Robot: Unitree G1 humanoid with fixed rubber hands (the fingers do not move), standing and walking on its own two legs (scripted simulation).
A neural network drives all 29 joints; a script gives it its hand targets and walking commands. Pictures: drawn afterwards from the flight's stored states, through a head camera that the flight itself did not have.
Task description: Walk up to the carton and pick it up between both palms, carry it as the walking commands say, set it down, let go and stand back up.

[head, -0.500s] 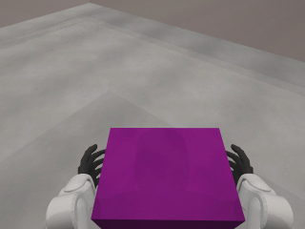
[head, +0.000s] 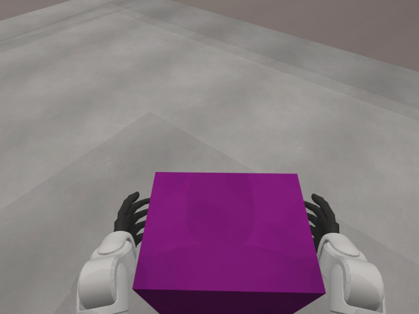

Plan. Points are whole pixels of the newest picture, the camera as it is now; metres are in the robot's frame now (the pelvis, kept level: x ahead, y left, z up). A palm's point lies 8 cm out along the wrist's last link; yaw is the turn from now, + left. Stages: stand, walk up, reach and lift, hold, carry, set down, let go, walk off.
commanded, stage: carry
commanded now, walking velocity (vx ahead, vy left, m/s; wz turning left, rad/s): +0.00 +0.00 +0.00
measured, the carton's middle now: (224, 250) +0.25 +0.00 -0.02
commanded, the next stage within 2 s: hold in 1.26 s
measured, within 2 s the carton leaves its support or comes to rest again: neither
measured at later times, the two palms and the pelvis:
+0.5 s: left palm (141, 235) +0.25 +0.15 +0.05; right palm (338, 240) +0.25 -0.20 +0.04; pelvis +0.00 -0.02 +0.00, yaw +0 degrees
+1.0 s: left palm (150, 237) +0.25 +0.14 +0.03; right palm (342, 239) +0.26 -0.22 +0.03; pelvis +0.00 -0.04 +0.01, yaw +0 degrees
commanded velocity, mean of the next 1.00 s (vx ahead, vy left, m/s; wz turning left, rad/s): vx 0.00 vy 0.00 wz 0.00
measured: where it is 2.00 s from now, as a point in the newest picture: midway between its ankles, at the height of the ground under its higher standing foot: outside the picture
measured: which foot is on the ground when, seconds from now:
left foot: down 0.00-1.00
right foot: down 0.00-1.00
